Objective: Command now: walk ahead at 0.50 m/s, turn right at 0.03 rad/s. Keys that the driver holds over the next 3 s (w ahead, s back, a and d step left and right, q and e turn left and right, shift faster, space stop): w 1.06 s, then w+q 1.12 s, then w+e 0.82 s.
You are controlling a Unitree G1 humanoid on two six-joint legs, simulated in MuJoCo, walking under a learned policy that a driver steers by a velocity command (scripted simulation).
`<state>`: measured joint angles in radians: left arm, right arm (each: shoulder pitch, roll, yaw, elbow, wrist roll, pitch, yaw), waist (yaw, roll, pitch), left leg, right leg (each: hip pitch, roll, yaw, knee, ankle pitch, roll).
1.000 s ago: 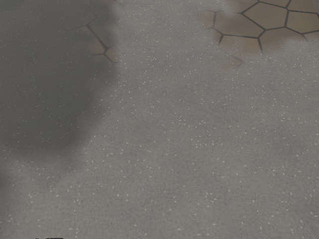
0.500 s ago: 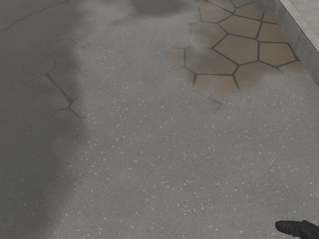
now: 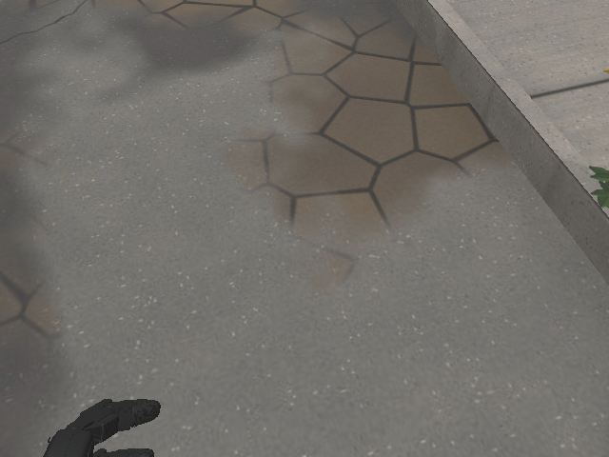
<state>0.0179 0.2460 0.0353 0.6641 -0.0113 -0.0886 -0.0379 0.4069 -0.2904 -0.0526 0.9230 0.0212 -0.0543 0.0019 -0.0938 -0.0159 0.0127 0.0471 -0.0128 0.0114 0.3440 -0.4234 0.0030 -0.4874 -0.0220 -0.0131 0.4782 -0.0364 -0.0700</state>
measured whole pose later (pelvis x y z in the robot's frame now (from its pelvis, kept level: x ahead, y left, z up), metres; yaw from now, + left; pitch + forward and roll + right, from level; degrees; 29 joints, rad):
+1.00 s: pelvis +0.54 +0.02 +0.01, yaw +0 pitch +2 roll +2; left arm 0.04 0.25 0.04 0.78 -0.01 -0.07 -0.03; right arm 0.37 -0.28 -0.05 0.93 0.02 -0.06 0.00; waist -0.08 -0.04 0.01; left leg 0.04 -0.04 0.05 0.22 -0.31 0.02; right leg -0.59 -0.07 0.01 0.54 0.02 -0.02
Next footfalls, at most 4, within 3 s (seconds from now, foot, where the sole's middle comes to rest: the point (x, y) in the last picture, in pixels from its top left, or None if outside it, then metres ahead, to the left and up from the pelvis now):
0.52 left None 0.46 0.13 -0.76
1.06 right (336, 328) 0.76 -0.11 -0.76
1.62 left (225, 248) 1.03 0.15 -0.76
2.08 right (248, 156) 1.37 0.08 -0.76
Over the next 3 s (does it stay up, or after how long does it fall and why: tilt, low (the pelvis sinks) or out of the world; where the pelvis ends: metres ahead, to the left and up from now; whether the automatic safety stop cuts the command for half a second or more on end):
stays up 1.55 0.34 0.00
